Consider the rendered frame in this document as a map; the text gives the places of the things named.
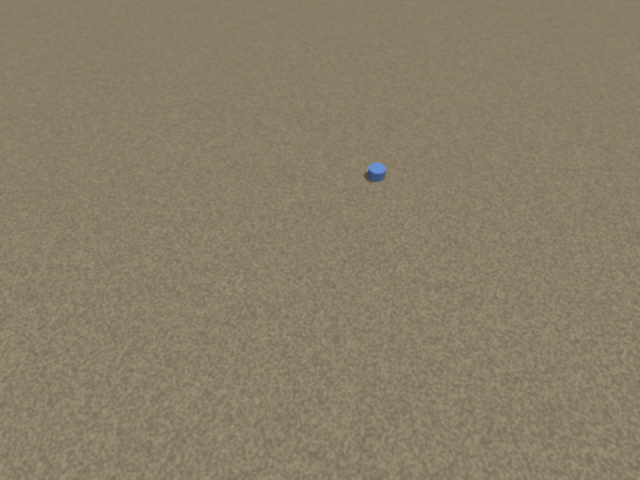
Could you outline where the tin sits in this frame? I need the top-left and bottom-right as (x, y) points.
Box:
(368, 163), (386, 182)

